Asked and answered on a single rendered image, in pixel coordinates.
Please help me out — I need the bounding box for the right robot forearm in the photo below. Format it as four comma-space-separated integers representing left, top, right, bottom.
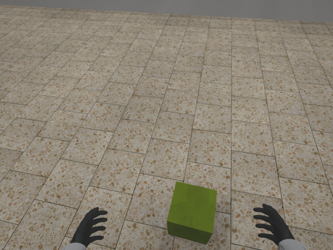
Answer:
278, 239, 306, 250

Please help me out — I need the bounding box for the robot right hand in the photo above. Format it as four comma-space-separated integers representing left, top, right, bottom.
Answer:
253, 204, 295, 246

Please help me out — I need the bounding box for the carton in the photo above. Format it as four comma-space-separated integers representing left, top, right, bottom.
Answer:
167, 182, 217, 245

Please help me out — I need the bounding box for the robot left hand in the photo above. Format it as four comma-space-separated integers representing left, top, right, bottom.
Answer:
70, 207, 107, 248

